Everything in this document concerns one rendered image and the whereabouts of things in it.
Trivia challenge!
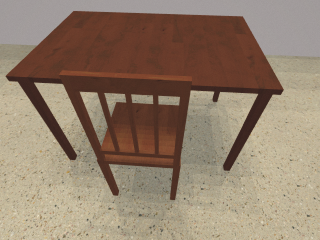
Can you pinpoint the table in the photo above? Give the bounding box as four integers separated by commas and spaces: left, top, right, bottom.
6, 11, 284, 171

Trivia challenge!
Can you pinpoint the chair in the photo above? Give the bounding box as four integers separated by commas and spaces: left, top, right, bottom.
59, 70, 192, 200

